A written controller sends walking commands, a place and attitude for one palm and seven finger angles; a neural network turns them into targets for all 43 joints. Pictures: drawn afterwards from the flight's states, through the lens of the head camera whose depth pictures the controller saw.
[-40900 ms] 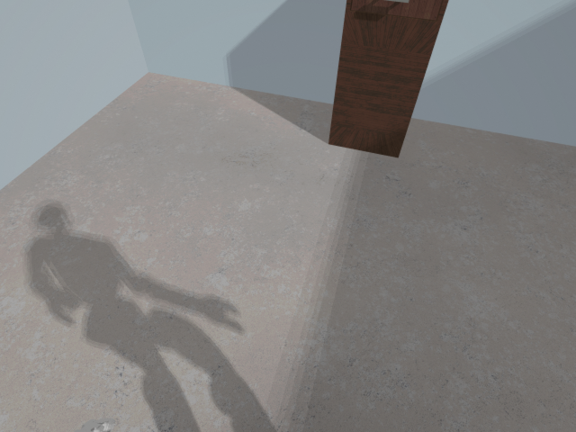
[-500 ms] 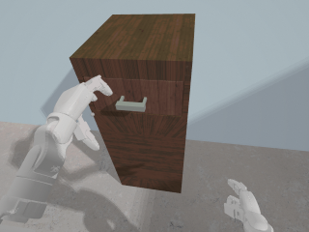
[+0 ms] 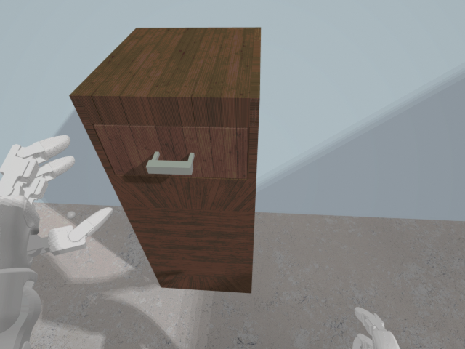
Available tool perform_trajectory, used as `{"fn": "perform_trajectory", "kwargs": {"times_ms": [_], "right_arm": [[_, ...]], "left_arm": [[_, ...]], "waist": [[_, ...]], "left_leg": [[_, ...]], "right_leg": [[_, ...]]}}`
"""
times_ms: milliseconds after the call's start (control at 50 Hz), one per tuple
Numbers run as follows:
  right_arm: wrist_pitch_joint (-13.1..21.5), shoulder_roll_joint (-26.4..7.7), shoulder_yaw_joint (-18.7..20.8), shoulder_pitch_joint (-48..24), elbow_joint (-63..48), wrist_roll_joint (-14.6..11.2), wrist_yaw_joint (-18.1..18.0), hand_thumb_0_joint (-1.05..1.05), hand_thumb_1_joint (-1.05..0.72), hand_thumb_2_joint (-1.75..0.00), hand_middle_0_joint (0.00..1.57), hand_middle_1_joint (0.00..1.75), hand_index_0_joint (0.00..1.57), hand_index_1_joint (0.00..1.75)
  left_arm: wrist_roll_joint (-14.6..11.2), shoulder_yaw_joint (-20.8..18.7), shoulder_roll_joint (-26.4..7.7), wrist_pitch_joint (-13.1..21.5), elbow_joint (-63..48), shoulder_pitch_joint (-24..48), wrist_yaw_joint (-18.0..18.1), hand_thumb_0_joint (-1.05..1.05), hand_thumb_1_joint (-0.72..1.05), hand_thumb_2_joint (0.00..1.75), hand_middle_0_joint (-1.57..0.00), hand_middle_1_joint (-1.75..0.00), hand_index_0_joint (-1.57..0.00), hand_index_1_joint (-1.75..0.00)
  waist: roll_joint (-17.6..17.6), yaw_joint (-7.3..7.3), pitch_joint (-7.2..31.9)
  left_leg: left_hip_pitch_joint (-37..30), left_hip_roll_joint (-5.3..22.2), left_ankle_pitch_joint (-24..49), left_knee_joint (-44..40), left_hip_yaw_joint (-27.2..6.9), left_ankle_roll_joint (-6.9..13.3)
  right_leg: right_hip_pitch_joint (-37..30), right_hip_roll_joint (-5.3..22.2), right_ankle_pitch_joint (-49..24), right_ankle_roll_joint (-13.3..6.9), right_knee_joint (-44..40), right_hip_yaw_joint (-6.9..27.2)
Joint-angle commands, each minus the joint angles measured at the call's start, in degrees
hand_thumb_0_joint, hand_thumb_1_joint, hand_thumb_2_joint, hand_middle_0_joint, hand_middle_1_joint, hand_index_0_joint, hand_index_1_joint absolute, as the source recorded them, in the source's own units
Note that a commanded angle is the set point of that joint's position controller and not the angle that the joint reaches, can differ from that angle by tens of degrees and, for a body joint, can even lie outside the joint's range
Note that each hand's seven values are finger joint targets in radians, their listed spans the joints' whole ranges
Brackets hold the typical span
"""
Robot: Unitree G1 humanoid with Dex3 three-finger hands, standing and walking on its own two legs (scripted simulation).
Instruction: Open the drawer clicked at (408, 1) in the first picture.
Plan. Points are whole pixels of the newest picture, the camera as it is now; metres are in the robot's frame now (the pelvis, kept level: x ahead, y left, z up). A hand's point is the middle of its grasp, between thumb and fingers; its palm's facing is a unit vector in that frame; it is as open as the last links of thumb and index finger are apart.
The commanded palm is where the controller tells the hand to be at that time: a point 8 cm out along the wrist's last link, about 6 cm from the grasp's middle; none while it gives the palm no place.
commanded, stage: draw the hand back to the body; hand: left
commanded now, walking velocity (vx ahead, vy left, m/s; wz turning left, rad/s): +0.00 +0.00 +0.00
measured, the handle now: (172, 161) +0.51 +0.20 +0.03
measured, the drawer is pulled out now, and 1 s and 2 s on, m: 0.00 0.00 0.00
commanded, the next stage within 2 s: step back with the hand held close in 0.44 s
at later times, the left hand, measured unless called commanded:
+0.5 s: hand (37, 253) +0.16 +0.24 +0.20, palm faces +0.46 -0.82 -0.34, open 7.5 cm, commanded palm +0.12 +0.28 +0.22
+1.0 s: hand (25, 258) +0.16 +0.25 +0.20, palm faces +0.31 -0.79 -0.52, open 7.4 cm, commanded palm +0.10 +0.30 +0.22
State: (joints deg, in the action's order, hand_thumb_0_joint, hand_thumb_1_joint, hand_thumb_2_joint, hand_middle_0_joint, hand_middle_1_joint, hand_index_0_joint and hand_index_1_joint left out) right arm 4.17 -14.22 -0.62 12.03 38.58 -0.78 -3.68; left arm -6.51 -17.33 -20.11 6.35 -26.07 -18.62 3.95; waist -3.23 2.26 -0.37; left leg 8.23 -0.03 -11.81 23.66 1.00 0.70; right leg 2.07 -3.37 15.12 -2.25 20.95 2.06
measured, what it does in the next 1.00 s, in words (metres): stands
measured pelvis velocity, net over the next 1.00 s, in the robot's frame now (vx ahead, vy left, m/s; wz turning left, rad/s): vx -0.04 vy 0.03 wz -0.04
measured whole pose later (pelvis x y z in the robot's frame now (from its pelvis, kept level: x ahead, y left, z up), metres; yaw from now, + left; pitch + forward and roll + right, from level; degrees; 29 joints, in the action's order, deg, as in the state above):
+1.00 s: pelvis -0.04 +0.03 -0.01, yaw -2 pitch +0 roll -1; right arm 1.4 -13.2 1.7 12.8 30.7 -1.1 -2.7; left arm -3.9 -26.6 -27.0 11.4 -39.3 -35.4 6.1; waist -0.3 -1.2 -0.4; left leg 19.2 -0.3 -10.8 29.5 3.5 2.7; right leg 14.5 -2.9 14.5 0.1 28.7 4.0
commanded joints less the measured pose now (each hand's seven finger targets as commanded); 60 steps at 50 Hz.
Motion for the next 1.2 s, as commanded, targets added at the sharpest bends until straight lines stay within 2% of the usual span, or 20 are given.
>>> {"fn": "perform_trajectory", "kwargs": {"times_ms": [0,40,120,200,380,520,540,560,620,720,760,780,840,880,940,980,1040,1080,1140,1180], "right_arm": [[4.81,-4.60,2.07,-10.90,-10.96,0.11,-0.13,0.00,-0.90,-0.90,0.20,0.30,0.20,0.30],[5.27,-4.41,2.11,-10.58,-11.08,0.14,-0.08,0.00,-0.90,-0.90,0.20,0.30,0.20,0.30],[5.81,-4.19,2.30,-10.43,-11.52,0.18,-0.24,0.00,-0.90,-0.90,0.20,0.30,0.20,0.30],[6.19,-4.33,2.06,-10.25,-10.81,0.41,-0.95,0.00,-0.90,-0.90,0.20,0.30,0.20,0.30],[6.57,-3.88,1.60,-10.85,-10.51,0.89,-0.55,0.00,-0.90,-0.90,0.20,0.30,0.20,0.30],[6.36,-3.59,1.46,-10.81,-10.87,0.80,-0.17,0.00,-0.90,-0.90,0.20,0.30,0.20,0.30],[5.06,-5.82,1.63,-8.78,-13.49,-0.05,0.19,0.00,-0.90,-0.90,0.20,0.30,0.20,0.30],[4.07,-5.24,1.70,-8.93,-12.40,0.28,0.31,0.00,-0.90,-0.90,0.20,0.30,0.20,0.30],[2.80,-5.41,2.43,-7.80,-13.30,-0.23,0.75,0.00,-0.90,-0.90,0.20,0.30,0.20,0.30],[1.15,-5.66,3.37,-7.23,-15.37,-0.59,0.94,0.00,-0.90,-0.90,0.20,0.30,0.20,0.30],[0.52,-5.47,3.73,-7.27,-16.24,-0.64,0.99,0.00,-0.90,-0.90,0.20,0.30,0.20,0.30],[0.48,-5.74,4.06,-7.56,-16.55,-0.41,0.90,0.00,-0.90,-0.90,0.20,0.30,0.20,0.30],[0.04,-5.27,4.10,-6.67,-17.55,-0.39,1.09,0.00,-0.90,-0.90,0.20,0.30,0.20,0.30],[0.08,-5.37,4.38,-6.72,-17.56,-0.14,0.94,0.00,-0.90,-0.90,0.20,0.30,0.20,0.30],[0.61,-5.34,4.31,-5.42,-17.48,-0.19,0.93,0.00,-0.90,-0.90,0.20,0.30,0.20,0.30],[1.21,-5.66,4.42,-5.50,-17.33,-0.02,0.66,0.00,-0.90,-0.90,0.20,0.30,0.20,0.30],[2.22,-5.70,4.14,-4.36,-17.26,-0.19,0.57,0.00,-0.90,-0.90,0.20,0.30,0.20,0.30],[3.18,-6.23,4.21,-4.38,-17.26,0.11,0.23,0.00,-0.90,-0.90,0.20,0.30,0.20,0.30],[4.18,-5.89,3.84,-3.75,-17.09,0.30,0.07,0.00,-0.90,-0.90,0.20,0.30,0.20,0.30],[4.73,-6.26,4.01,-3.89,-16.87,0.67,-0.15,0.00,-0.90,-0.90,0.20,0.30,0.20,0.30]], "left_arm": [[-0.22,-8.34,-10.61,4.65,-15.39,1.75,1.23,0.00,0.51,0.74,-0.23,-0.55,-0.23,-0.55],[-0.13,-8.69,-10.33,4.95,-16.64,-1.39,1.24,0.00,0.58,0.76,-0.22,-0.50,-0.22,-0.50],[-0.23,-9.94,-10.23,5.01,-18.08,-7.04,1.16,0.00,0.73,0.82,-0.21,-0.41,-0.21,-0.41],[0.09,-8.51,-9.65,4.53,-16.56,-1.92,1.70,0.00,0.87,0.88,-0.20,-0.32,-0.20,-0.32],[0.59,-8.52,-10.07,3.71,-17.75,-1.88,2.31,0.00,0.90,0.90,-0.20,-0.30,-0.20,-0.30],[0.36,-8.82,-9.90,3.39,-18.14,-2.88,2.44,0.00,0.90,0.90,-0.20,-0.30,-0.20,-0.30],[1.10,-16.10,-16.38,5.38,-20.49,1.37,2.67,0.00,0.90,0.90,-0.20,-0.30,-0.20,-0.30],[1.31,-12.73,-12.50,5.86,-17.10,-1.88,2.25,0.00,0.90,0.90,-0.20,-0.30,-0.20,-0.30],[1.88,-10.50,-9.99,6.56,-14.66,-5.06,1.80,0.00,0.90,0.90,-0.20,-0.30,-0.20,-0.30],[2.18,-12.58,-11.99,7.00,-17.90,-9.78,2.21,0.00,0.90,0.90,-0.20,-0.30,-0.20,-0.30],[2.25,-14.43,-13.52,7.22,-20.43,-11.85,2.59,0.00,0.90,0.90,-0.20,-0.30,-0.20,-0.30],[2.30,-16.29,-15.20,7.65,-22.53,-12.59,2.84,0.00,0.90,0.90,-0.20,-0.30,-0.20,-0.30],[2.29,-16.65,-14.71,8.00,-24.39,-15.97,3.36,0.00,0.90,0.90,-0.20,-0.30,-0.20,-0.30],[2.17,-18.38,-15.74,8.28,-24.18,-17.50,3.88,0.00,0.90,0.90,-0.20,-0.30,-0.20,-0.30],[2.28,-17.30,-14.17,8.68,-23.74,-17.43,4.26,0.00,0.90,0.90,-0.20,-0.30,-0.20,-0.30],[2.33,-17.87,-14.60,8.80,-23.11,-16.52,4.56,0.00,0.90,0.90,-0.20,-0.30,-0.20,-0.30],[3.00,-15.76,-12.65,9.33,-22.38,-14.31,4.93,0.00,0.90,0.90,-0.20,-0.30,-0.20,-0.30],[3.50,-16.30,-13.48,9.88,-23.61,-11.88,5.17,0.00,0.90,0.90,-0.20,-0.30,-0.20,-0.30],[4.13,-14.95,-11.91,10.24,-23.00,-10.25,5.39,0.00,0.90,0.90,-0.20,-0.30,-0.20,-0.30],[4.50,-15.79,-13.11,10.39,-24.35,-7.95,5.53,0.00,0.90,0.90,-0.20,-0.30,-0.20,-0.30]], "waist": [[0.27,1.21,6.36],[-0.49,1.29,5.29],[1.24,1.52,3.47],[1.56,0.41,0.18],[-1.08,1.88,3.64],[-0.13,1.97,3.11],[0.36,-0.88,0.72],[1.47,-1.44,1.32],[3.24,-1.83,4.07],[2.99,-1.71,8.41],[2.19,-1.60,9.84],[0.15,-1.15,11.23],[-1.28,-1.30,11.77],[-2.55,-1.11,11.69],[-2.50,-1.76,10.21],[-2.11,-1.75,8.54],[-1.86,-2.63,5.78],[-2.27,-2.61,4.50],[-1.88,-2.90,3.53],[-3.28,-2.78,3.28]], "left_leg": [[-5.98,1.27,10.29,-1.02,1.53,0.61],[-5.86,1.38,9.97,-0.84,1.45,0.47],[-5.12,1.52,8.72,-0.58,1.21,0.47],[-4.89,1.37,4.69,-0.63,0.80,0.66],[-5.81,1.33,7.74,-0.79,-0.12,0.34],[-5.05,1.65,8.29,-0.96,-0.45,0.02],[-3.96,2.48,5.62,1.57,-1.68,1.16],[-3.76,2.36,4.95,2.96,-2.08,1.24],[-3.38,3.29,8.10,3.22,-1.94,0.90],[-2.22,4.76,17.04,2.27,-2.06,0.72],[-1.40,5.09,19.21,2.46,-1.89,0.74],[-1.45,4.92,20.49,2.46,-1.78,0.50],[1.44,5.80,21.90,1.91,-2.73,0.51],[3.29,5.91,19.49,1.55,-2.86,0.56],[7.36,6.94,14.26,0.32,-3.91,0.87],[10.52,7.11,6.67,-0.95,-4.43,1.12],[16.03,7.51,-6.97,-2.75,-5.85,1.78],[19.23,7.52,-14.85,-3.98,-6.86,2.11],[22.75,8.37,-20.69,-5.07,-8.46,2.59],[24.21,8.44,-24.23,-5.54,-8.79,2.59]], "right_leg": [[5.43,2.65,-14.43,1.53,-4.17,-1.18],[6.40,2.56,-13.86,1.53,-4.24,-1.27],[7.61,2.31,-12.42,1.55,-4.62,-0.79],[10.45,2.57,-7.33,1.81,-6.40,-0.09],[7.17,2.86,-10.59,1.20,-5.14,-0.14],[6.82,2.83,-11.10,1.11,-4.41,-0.15],[14.50,5.36,-12.99,1.03,-7.07,7.53],[14.87,6.64,-14.35,0.93,-7.08,7.74],[14.11,7.02,-17.01,1.21,-4.69,6.77],[10.85,5.87,-21.76,1.80,-0.03,4.01],[10.05,5.58,-22.64,1.84,1.68,3.62],[9.50,5.23,-22.74,1.75,2.51,3.29],[8.27,4.07,-20.55,1.81,5.54,2.10],[8.58,3.73,-18.33,1.76,5.99,2.19],[8.60,3.42,-14.18,1.80,7.88,1.97],[9.33,3.07,-10.16,1.73,7.86,2.34],[10.10,3.24,-4.14,1.33,8.51,3.16],[10.85,2.75,0.75,1.35,8.15,3.56],[10.96,2.42,5.85,1.21,9.62,3.40],[11.77,1.89,9.08,1.14,9.87,3.74]]}}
